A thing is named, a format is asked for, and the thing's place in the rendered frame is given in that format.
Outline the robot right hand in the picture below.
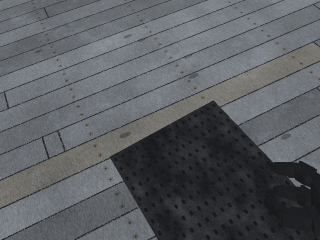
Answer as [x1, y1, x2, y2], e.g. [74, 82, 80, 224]
[263, 161, 320, 237]

